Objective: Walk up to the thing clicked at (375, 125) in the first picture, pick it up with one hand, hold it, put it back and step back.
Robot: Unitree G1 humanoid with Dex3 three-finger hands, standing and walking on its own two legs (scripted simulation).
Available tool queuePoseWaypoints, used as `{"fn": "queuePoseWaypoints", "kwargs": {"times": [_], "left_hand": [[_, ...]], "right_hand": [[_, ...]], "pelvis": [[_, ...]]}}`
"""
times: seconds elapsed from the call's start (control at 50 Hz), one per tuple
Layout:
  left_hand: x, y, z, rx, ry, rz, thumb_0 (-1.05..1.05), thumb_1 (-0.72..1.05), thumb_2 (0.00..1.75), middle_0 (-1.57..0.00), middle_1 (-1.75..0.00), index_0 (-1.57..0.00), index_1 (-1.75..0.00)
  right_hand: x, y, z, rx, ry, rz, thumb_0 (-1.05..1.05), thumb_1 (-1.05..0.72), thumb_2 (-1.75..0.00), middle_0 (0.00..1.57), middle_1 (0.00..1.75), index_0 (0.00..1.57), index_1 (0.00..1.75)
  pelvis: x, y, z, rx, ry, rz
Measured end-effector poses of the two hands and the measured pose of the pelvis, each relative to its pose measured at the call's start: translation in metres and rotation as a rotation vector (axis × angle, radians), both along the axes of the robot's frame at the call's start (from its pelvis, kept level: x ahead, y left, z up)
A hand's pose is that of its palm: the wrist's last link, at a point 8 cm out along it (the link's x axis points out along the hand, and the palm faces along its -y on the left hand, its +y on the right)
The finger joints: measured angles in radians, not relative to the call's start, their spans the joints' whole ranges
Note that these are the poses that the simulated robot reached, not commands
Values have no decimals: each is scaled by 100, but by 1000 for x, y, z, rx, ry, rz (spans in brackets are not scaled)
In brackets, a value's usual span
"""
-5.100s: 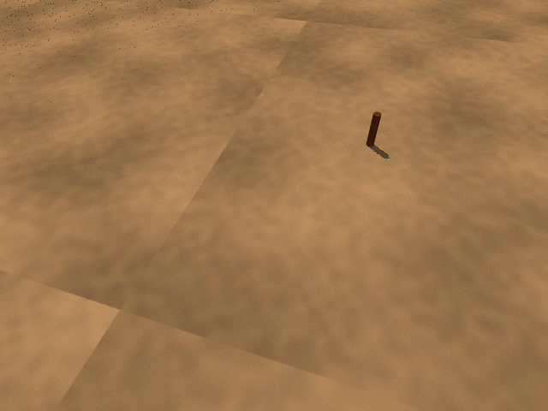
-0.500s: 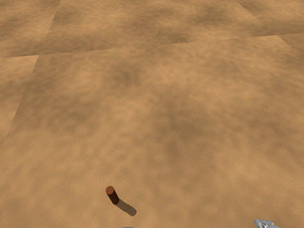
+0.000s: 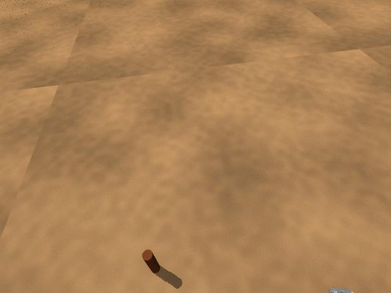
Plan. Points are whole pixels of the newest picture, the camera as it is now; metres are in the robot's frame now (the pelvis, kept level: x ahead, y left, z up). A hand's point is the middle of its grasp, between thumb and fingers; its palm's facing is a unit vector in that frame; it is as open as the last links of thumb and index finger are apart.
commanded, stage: walk up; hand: left
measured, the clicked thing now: (151, 262) +0.37 +0.25 -0.68
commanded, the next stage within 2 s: stand in 0.48 s
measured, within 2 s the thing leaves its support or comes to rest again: neither
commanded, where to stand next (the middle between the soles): +0.07 +0.01 m, yaw +0 degrees
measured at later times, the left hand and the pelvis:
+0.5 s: hand out of the picture +0.09 +0.25 -0.16, palm faces -0.03 -0.94 -0.34, open 7.4 cm; pelvis +0.01 +0.00 +0.00, yaw +0 degrees
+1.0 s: hand out of the picture +0.11 +0.25 -0.16, palm faces -0.04 -0.94 -0.34, open 7.4 cm; pelvis +0.03 -0.01 +0.00, yaw +0 degrees
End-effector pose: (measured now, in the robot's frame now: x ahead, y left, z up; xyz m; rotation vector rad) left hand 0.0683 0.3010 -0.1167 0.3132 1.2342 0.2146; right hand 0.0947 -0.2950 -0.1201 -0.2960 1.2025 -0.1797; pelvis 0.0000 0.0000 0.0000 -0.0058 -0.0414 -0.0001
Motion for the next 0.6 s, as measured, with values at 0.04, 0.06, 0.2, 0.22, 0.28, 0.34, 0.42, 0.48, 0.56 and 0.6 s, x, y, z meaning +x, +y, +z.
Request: {"fn": "queuePoseWaypoints", "kwargs": {"times": [0.04,0.06,0.2,0.22,0.28,0.34,0.42,0.48,0.56,0.6], "left_hand": [[4,-1,0,-4,-5,-3,1,90,90,-21,-30,-21,-30],[5,-2,-1,-6,-8,-6,1,90,90,-21,-30,-21,-30],[14,-5,-2,-17,-12,-22,1,90,90,-21,-30,-21,-30],[14,-6,-3,-17,-11,-24,1,90,90,-21,-30,-21,-30],[16,-6,-3,-18,-8,-26,1,90,90,-21,-30,-21,-30],[17,-6,-3,-18,-6,-26,1,90,90,-21,-30,-21,-30],[18,-6,-3,-16,-7,-24,1,90,90,-21,-30,-21,-30],[18,-5,-2,-15,-8,-22,1,90,90,-21,-30,-21,-30],[18,-5,-2,-10,0,-28,1,90,90,-21,-30,-21,-30],[18,-5,-2,-10,4,-29,1,90,90,-21,-30,-21,-30]], "right_hand": [[-6,-1,0,-3,11,-9,0,-90,-90,20,30,20,30],[-9,-1,0,-4,17,-14,0,-90,-90,20,30,20,30],[-25,-3,0,-10,53,-36,0,-90,-90,20,30,20,30],[-27,-3,-1,-10,57,-38,0,-90,-90,20,30,20,30],[-29,-3,-1,-9,62,-43,0,-90,-90,20,30,20,30],[-30,-2,-1,-8,63,-46,0,-90,-90,20,30,20,30],[-28,-1,-2,-6,59,-45,0,-90,-90,20,30,20,30],[-24,0,-2,-4,52,-42,0,-90,-90,20,30,20,30],[-18,0,-1,-5,42,-34,0,-90,-90,20,30,20,30],[-15,0,-1,-5,38,-33,0,-90,-90,20,30,20,30]], "pelvis": [[1,0,0,0,0,0],[1,0,0,1,0,0],[3,1,1,1,5,0],[3,1,1,0,6,-1],[4,1,1,1,7,-2],[5,1,1,1,8,-3],[6,1,1,1,9,-2],[7,1,1,1,9,-2],[10,0,1,4,15,-2],[12,-1,1,5,17,-2]]}}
